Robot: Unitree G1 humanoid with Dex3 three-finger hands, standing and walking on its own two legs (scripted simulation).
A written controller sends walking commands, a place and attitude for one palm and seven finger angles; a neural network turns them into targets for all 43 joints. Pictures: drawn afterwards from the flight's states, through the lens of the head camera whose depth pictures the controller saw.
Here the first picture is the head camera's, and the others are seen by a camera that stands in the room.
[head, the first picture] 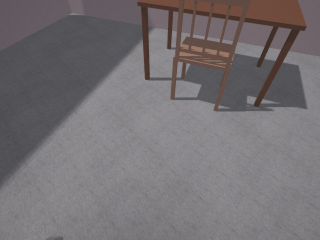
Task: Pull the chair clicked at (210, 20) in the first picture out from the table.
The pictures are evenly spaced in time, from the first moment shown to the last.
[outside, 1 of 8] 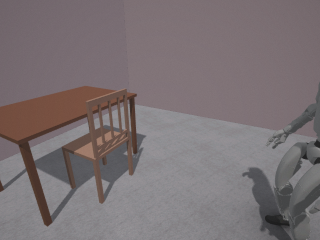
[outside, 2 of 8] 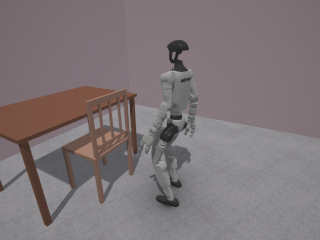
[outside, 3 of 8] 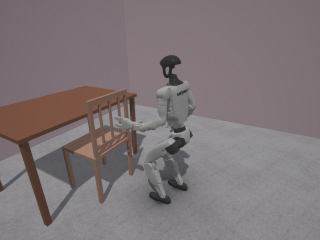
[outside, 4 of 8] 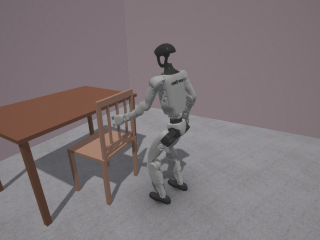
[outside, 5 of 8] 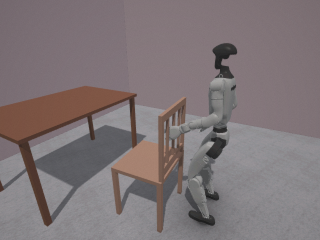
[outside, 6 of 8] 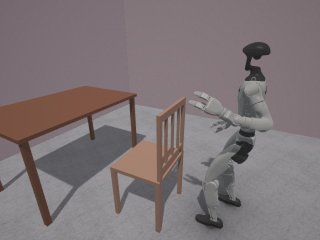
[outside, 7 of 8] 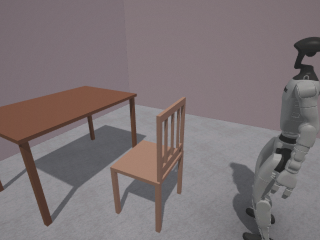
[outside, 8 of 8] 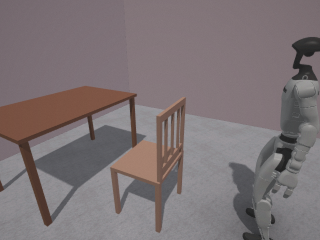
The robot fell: no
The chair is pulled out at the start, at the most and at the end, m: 0.00 0.56 0.55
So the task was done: yes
